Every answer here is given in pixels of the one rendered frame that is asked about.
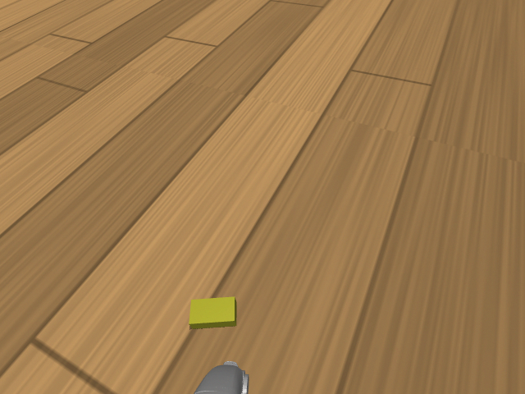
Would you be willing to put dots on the carton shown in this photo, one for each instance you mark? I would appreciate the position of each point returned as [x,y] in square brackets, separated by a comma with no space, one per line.
[213,313]

